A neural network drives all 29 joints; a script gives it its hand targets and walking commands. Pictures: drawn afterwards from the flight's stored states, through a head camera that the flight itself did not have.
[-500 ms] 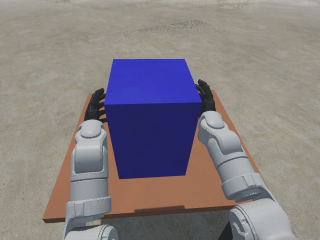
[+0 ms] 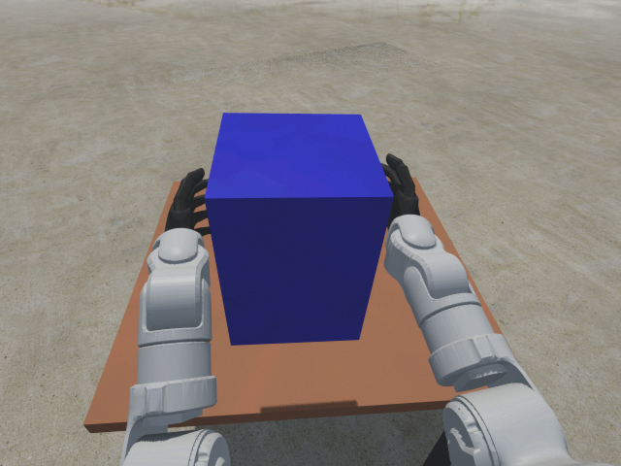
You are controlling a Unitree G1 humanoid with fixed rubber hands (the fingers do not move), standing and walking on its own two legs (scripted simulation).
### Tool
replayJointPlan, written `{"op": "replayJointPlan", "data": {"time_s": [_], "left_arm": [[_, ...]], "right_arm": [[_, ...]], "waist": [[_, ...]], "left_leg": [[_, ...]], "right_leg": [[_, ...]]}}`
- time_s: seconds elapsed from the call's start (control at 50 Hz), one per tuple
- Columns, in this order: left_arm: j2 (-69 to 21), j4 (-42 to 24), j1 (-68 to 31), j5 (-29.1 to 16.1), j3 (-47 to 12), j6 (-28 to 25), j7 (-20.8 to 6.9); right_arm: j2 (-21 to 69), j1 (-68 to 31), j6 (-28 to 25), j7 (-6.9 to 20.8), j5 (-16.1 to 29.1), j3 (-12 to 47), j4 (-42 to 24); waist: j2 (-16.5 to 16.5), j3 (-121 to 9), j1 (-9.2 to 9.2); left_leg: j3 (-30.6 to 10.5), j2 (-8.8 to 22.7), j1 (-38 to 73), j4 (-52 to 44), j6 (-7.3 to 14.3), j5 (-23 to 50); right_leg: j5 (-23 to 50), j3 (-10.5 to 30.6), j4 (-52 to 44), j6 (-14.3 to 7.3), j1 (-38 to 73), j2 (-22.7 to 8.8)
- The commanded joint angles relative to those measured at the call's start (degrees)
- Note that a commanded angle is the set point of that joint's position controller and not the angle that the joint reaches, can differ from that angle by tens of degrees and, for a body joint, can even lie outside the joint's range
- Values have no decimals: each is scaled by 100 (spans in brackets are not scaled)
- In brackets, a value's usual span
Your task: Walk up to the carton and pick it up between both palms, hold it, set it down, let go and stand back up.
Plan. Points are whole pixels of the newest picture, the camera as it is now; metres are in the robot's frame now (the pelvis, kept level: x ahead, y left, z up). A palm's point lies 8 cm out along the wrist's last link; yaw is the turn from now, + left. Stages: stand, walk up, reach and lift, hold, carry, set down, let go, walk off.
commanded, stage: hold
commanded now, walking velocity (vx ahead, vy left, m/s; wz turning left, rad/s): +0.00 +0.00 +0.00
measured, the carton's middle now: (294, 232) +0.39 +0.00 +0.16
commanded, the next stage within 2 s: none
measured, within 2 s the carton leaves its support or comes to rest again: neither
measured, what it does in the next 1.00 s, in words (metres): stands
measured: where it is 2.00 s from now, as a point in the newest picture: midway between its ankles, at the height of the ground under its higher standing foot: outside the picture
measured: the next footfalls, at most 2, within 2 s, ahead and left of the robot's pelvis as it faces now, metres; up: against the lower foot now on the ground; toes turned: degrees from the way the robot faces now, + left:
none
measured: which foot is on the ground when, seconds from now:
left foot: down 0.00-1.00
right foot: down 0.00-1.00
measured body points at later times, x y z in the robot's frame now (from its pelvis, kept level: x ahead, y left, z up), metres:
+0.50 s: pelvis +0.00 -0.01 +0.00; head -0.03 +0.02 +0.45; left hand +0.37 +0.13 +0.18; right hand +0.38 -0.14 +0.18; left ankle +0.03 +0.12 -0.75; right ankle +0.02 -0.12 -0.75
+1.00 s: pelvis +0.00 +0.00 +0.00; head -0.04 +0.02 +0.45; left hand +0.37 +0.14 +0.19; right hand +0.38 -0.13 +0.19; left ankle +0.03 +0.12 -0.75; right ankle +0.02 -0.12 -0.75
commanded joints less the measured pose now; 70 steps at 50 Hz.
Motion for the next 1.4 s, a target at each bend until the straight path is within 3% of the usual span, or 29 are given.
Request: {"op": "replayJointPlan", "data": {"time_s": [0.0, 0.04, 0.16, 0.4, 0.42, 0.56, 0.66, 0.72, 0.82, 0.86, 0.92, 1.0, 1.1, 1.2, 1.26, 1.38], "left_arm": [[-3539, -912, -4458, -1030, -2963, -613, -674], [-3544, -967, -4423, -1058, -3026, -617, -665], [-3423, -1082, -4148, -1001, -2969, -594, -692], [-3381, -1118, -4351, -1062, -3065, -615, -712], [-3417, -1147, -4293, -1078, -3063, -625, -709], [-3258, -1016, -4292, -993, -2836, -644, -717], [-3332, -952, -4350, -974, -2864, -626, -732], [-3300, -845, -4362, -927, -2773, -614, -763], [-3429, -1009, -4318, -1009, -2966, -620, -736], [-3411, -1101, -4425, -1053, -2995, -655, -709], [-3462, -939, -4399, -1007, -3010, -620, -679], [-3473, -867, -4432, -961, -2899, -613, -680], [-3496, -930, -4419, -1032, -2968, -637, -649], [-3441, -876, -4345, -922, -2832, -600, -667], [-3464, -1143, -4268, -1024, -3022, -633, -663], [-3334, -1259, -4139, -977, -3009, -584, -719]], "right_arm": [[3476, -4098, -336, 726, 465, 2337, -1749], [3461, -4078, -351, 716, 480, 2350, -1828], [3510, -3994, -290, 634, 673, 2706, -2063], [3508, -3981, -282, 663, 505, 2502, -2025], [3575, -4075, -320, 659, 547, 2583, -2221], [3586, -3988, -269, 642, 508, 2630, -1974], [3541, -3906, -257, 675, 451, 2466, -1775], [3567, -3994, -277, 682, 405, 2424, -1758], [3531, -3999, -313, 663, 518, 2489, -1923], [3614, -4112, -329, 664, 583, 2583, -2050], [3488, -4020, -294, 693, 441, 2377, -1830], [3445, -3991, -295, 753, 371, 2256, -1619], [3539, -4201, -358, 727, 476, 2421, -1904], [3493, -4066, -298, 718, 471, 2428, -1707], [3523, -3931, -334, 679, 543, 2531, -1964], [3469, -3754, -243, 600, 644, 2699, -2008]], "waist": [[587, -2629, -112], [607, -2705, -155], [430, -2664, -29], [488, -2517, -131], [436, -2726, -52], [355, -2657, 34], [466, -2463, -72], [379, -2374, -27], [518, -2584, -110], [514, -2777, -26], [566, -2422, -111], [554, -2367, -73], [474, -2721, -31], [512, -2546, -8], [518, -2766, -95], [471, -2576, -81]], "left_leg": [[97, -299, 634, -104, -177, 1119], [92, -300, 718, -42, -211, 1322], [83, -365, 712, 30, -192, 1634], [111, -369, 593, -85, -172, 1181], [103, -363, 630, -48, -145, 1241], [143, -402, 531, -111, -61, 1040], [132, -366, 559, -152, -109, 975], [159, -370, 467, -187, -61, 853], [115, -360, 643, -53, -182, 1285], [113, -377, 645, -30, -161, 1311], [102, -316, 572, -148, -183, 965], [116, -269, 512, -242, -138, 748], [109, -309, 640, -77, -138, 1169], [132, -328, 604, -124, -122, 1109], [112, -349, 751, 22, -199, 1537], [90, -384, 687, 0, -202, 1552]], "right_leg": [[842, -96, -36, 285, 583, 404], [1019, -98, -25, 285, 586, 416], [1525, -58, 24, 366, 874, 411], [1159, -75, -27, 348, 710, 384], [1235, -78, 3, 360, 756, 390], [1218, -25, -11, 403, 824, 334], [998, -42, -54, 356, 684, 343], [960, -37, -73, 357, 695, 332], [1237, -83, -8, 341, 751, 392], [1193, -84, -3, 357, 730, 378], [783, -102, -62, 297, 553, 400], [559, -91, -70, 268, 492, 379], [955, -74, -28, 306, 636, 407], [918, -61, -51, 304, 631, 381], [1370, -75, 20, 336, 787, 416], [1617, -66, 39, 386, 921, 375]]}}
